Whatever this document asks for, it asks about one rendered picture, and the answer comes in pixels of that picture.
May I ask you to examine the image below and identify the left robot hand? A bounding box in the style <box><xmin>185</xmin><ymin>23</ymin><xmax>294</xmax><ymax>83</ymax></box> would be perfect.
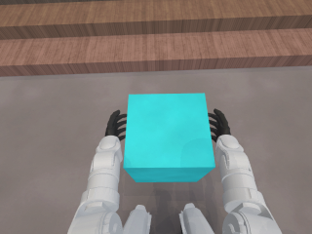
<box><xmin>105</xmin><ymin>109</ymin><xmax>128</xmax><ymax>141</ymax></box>

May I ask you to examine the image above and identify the right robot upper arm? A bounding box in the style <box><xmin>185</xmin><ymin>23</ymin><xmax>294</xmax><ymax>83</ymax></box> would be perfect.
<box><xmin>222</xmin><ymin>211</ymin><xmax>282</xmax><ymax>234</ymax></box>

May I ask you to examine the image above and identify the robot left shin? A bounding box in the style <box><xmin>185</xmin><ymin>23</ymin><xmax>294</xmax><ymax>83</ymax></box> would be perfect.
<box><xmin>130</xmin><ymin>205</ymin><xmax>146</xmax><ymax>214</ymax></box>

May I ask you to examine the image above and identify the right robot forearm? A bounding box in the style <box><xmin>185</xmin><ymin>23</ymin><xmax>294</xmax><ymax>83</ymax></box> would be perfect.
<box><xmin>214</xmin><ymin>135</ymin><xmax>277</xmax><ymax>224</ymax></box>

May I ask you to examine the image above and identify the left robot upper arm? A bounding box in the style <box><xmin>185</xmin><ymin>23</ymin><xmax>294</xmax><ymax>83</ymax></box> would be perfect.
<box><xmin>68</xmin><ymin>210</ymin><xmax>123</xmax><ymax>234</ymax></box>

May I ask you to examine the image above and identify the robot right shin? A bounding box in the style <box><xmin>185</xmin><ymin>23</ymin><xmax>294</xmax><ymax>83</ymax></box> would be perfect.
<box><xmin>183</xmin><ymin>203</ymin><xmax>195</xmax><ymax>210</ymax></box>

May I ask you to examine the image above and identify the left robot forearm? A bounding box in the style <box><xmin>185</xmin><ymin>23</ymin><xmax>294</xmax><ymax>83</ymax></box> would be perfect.
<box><xmin>67</xmin><ymin>136</ymin><xmax>123</xmax><ymax>234</ymax></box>

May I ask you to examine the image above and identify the robot shin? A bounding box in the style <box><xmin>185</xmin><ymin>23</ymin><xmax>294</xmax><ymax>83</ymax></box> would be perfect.
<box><xmin>130</xmin><ymin>205</ymin><xmax>146</xmax><ymax>214</ymax></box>
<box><xmin>183</xmin><ymin>203</ymin><xmax>195</xmax><ymax>210</ymax></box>

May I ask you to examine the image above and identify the right robot hand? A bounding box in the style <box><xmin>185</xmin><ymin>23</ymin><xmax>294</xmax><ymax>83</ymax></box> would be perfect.
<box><xmin>208</xmin><ymin>109</ymin><xmax>231</xmax><ymax>143</ymax></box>

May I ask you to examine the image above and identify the carton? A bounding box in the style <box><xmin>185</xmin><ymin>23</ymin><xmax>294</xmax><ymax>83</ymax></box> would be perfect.
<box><xmin>123</xmin><ymin>93</ymin><xmax>215</xmax><ymax>182</ymax></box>

